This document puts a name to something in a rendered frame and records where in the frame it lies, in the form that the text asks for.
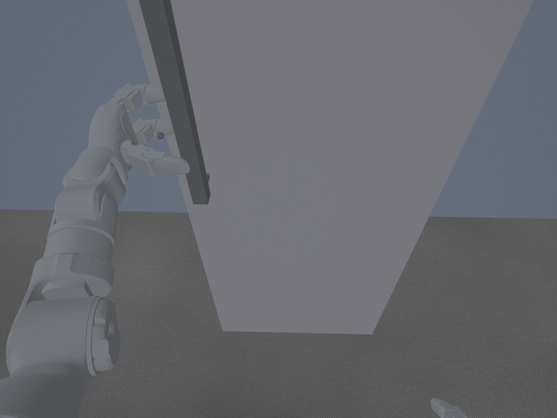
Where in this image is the robot left upper arm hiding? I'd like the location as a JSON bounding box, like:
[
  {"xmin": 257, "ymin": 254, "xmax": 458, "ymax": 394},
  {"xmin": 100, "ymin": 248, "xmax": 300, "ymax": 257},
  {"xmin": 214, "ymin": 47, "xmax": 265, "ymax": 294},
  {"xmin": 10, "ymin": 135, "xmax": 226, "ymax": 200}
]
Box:
[{"xmin": 0, "ymin": 296, "xmax": 120, "ymax": 418}]

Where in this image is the right robot hand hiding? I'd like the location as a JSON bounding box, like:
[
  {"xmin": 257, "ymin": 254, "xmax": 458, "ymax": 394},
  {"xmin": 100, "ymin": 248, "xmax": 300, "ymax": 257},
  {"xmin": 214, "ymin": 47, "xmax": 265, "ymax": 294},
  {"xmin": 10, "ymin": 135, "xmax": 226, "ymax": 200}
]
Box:
[{"xmin": 431, "ymin": 398, "xmax": 467, "ymax": 418}]

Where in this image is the left robot forearm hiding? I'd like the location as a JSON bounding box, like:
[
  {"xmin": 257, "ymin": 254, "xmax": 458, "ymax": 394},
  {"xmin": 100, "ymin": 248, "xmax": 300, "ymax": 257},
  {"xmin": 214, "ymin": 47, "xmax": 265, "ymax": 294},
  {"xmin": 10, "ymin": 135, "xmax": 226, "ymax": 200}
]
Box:
[{"xmin": 6, "ymin": 146, "xmax": 128, "ymax": 373}]

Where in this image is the fridge door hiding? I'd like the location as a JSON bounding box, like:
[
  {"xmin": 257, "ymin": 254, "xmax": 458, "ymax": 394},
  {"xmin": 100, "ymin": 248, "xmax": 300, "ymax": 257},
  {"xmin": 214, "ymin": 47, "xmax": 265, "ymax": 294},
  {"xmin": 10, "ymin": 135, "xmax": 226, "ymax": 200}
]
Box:
[{"xmin": 128, "ymin": 0, "xmax": 534, "ymax": 334}]

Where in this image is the left robot hand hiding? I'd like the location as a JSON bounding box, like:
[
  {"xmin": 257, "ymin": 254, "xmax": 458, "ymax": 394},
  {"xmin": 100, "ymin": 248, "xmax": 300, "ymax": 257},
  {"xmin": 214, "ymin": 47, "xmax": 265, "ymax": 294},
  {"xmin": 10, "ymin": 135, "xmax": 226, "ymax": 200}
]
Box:
[{"xmin": 88, "ymin": 84, "xmax": 190, "ymax": 177}]

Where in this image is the handle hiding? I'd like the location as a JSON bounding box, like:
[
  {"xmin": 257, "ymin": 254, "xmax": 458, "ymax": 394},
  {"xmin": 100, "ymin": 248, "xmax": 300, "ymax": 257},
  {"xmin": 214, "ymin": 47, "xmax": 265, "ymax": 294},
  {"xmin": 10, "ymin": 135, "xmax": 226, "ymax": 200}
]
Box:
[{"xmin": 139, "ymin": 0, "xmax": 211, "ymax": 205}]

